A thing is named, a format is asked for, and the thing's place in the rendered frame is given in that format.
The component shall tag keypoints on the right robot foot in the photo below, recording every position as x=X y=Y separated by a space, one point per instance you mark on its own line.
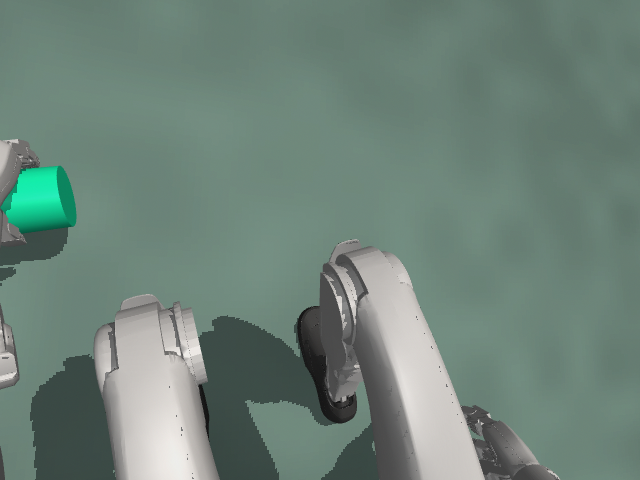
x=315 y=361

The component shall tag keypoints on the left robot arm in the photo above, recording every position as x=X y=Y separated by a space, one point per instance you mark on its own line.
x=9 y=370

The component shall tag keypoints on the right robot hand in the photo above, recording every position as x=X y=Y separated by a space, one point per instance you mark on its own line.
x=503 y=453

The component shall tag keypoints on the left robot hand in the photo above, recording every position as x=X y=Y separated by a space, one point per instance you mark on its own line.
x=14 y=155

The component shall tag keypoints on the can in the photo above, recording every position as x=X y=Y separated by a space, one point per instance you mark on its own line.
x=42 y=199

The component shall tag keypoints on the right robot arm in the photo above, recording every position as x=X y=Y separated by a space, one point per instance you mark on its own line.
x=535 y=472

